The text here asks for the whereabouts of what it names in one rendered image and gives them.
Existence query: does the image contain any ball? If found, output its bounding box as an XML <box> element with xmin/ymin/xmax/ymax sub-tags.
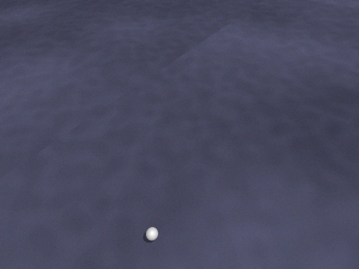
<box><xmin>146</xmin><ymin>227</ymin><xmax>158</xmax><ymax>240</ymax></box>

